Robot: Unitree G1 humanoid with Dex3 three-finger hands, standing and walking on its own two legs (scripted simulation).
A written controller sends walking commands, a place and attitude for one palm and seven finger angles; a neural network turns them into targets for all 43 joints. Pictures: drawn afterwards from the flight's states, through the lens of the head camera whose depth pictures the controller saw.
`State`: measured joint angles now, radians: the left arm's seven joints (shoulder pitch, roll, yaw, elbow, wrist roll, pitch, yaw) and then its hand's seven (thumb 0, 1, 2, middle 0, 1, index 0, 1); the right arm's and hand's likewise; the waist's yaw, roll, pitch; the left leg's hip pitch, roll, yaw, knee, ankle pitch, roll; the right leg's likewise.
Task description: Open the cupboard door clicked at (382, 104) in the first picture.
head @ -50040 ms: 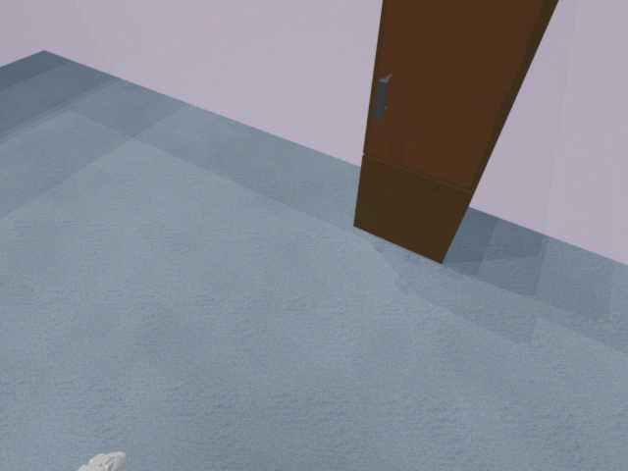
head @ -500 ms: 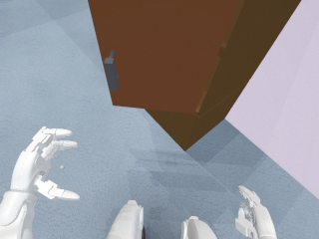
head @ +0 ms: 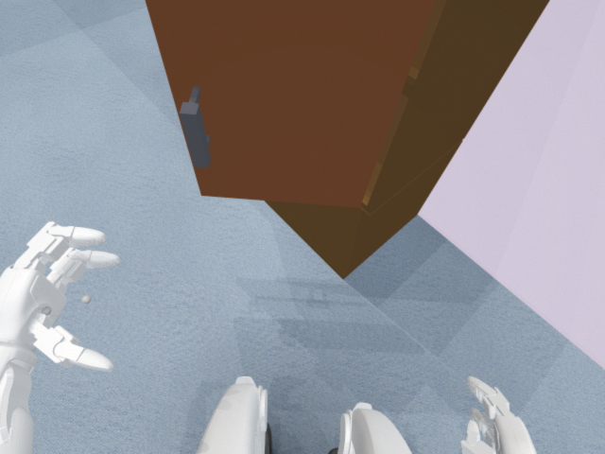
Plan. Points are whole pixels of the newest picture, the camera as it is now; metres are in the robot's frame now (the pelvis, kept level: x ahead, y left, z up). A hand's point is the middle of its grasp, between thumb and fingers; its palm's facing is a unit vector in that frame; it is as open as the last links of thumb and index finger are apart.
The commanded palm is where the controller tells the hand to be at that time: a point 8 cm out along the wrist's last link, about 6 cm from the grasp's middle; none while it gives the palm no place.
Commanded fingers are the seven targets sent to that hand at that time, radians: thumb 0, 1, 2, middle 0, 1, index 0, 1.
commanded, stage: raise the hand with hooked fingers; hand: left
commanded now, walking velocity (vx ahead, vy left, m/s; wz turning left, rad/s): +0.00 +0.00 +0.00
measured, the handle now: (199, 128) +0.60 +0.22 +0.00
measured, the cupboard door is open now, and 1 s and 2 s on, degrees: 45 45 45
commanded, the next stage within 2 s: move the hooked fingers beside the handle in 0.30 s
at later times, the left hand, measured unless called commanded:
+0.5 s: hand (92, 295) +0.28 +0.27 +0.04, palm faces +0.01 -1.00 -0.06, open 14.0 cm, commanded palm +0.28 +0.32 +0.04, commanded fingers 0.00 -0.50 0.30 -0.30 -1.20 -0.30 -1.20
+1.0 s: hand (111, 233) +0.37 +0.28 +0.03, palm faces +0.02 -1.00 -0.04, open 14.0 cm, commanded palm +0.37 +0.32 +0.03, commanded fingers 0.00 -0.50 0.30 -0.30 -1.20 -0.30 -1.20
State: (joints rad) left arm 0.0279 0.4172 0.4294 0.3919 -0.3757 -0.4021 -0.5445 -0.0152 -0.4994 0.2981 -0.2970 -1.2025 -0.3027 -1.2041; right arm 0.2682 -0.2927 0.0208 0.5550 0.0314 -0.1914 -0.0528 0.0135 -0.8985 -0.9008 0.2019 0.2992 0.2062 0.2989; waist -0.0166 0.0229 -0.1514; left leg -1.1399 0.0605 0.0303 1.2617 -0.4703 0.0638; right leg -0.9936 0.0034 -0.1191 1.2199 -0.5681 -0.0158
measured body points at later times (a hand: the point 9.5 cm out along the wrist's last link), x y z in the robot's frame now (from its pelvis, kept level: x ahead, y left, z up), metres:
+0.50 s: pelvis +0.00 -0.01 +0.00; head +0.10 +0.02 +0.43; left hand +0.28 +0.32 +0.04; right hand +0.18 -0.25 -0.08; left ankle +0.07 +0.08 -0.63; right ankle +0.01 -0.12 -0.63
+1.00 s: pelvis +0.00 -0.01 -0.02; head +0.12 +0.02 +0.42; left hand +0.36 +0.33 +0.03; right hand +0.12 -0.28 -0.11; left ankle +0.07 +0.08 -0.63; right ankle +0.01 -0.12 -0.63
